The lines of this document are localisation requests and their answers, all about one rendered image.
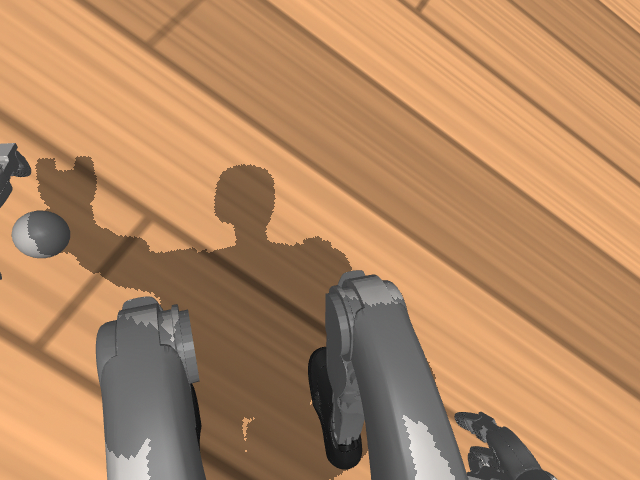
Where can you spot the left robot hand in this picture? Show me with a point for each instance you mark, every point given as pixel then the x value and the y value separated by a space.
pixel 12 163

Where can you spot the ball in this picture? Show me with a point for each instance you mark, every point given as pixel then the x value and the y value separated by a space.
pixel 40 234

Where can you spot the right robot hand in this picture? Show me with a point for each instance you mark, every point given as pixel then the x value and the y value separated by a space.
pixel 507 457

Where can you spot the right robot foot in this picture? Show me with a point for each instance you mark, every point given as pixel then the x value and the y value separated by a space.
pixel 339 455

